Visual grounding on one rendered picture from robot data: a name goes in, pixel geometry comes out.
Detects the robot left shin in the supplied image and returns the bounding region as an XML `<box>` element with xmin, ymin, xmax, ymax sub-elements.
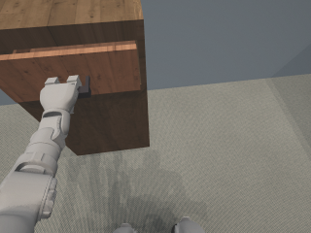
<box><xmin>121</xmin><ymin>223</ymin><xmax>132</xmax><ymax>228</ymax></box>

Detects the left robot upper arm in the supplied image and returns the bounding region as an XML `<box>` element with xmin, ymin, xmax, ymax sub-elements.
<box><xmin>0</xmin><ymin>171</ymin><xmax>57</xmax><ymax>233</ymax></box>

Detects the cabinet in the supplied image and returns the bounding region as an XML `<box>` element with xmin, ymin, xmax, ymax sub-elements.
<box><xmin>0</xmin><ymin>0</ymin><xmax>150</xmax><ymax>156</ymax></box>

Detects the right robot thigh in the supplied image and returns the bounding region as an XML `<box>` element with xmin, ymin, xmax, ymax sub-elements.
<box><xmin>174</xmin><ymin>220</ymin><xmax>205</xmax><ymax>233</ymax></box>

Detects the drawer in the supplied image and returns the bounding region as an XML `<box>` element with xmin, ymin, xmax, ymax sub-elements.
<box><xmin>0</xmin><ymin>40</ymin><xmax>141</xmax><ymax>103</ymax></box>

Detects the handle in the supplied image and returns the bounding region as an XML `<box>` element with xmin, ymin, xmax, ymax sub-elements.
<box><xmin>77</xmin><ymin>76</ymin><xmax>91</xmax><ymax>99</ymax></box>

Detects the left robot forearm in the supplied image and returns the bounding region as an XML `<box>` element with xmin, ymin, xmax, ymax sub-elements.
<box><xmin>0</xmin><ymin>108</ymin><xmax>71</xmax><ymax>196</ymax></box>

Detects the robot left hand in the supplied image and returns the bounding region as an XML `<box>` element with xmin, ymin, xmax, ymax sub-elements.
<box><xmin>40</xmin><ymin>75</ymin><xmax>82</xmax><ymax>115</ymax></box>

